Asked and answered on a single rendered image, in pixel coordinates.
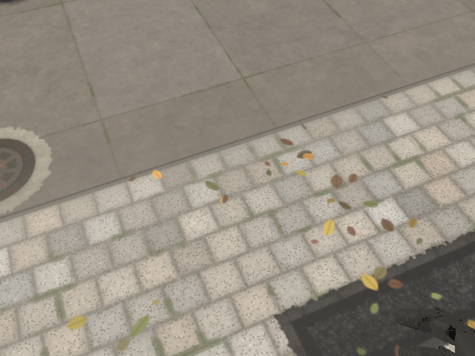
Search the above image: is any right robot hand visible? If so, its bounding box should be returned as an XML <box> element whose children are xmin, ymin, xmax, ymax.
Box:
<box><xmin>394</xmin><ymin>307</ymin><xmax>475</xmax><ymax>356</ymax></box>

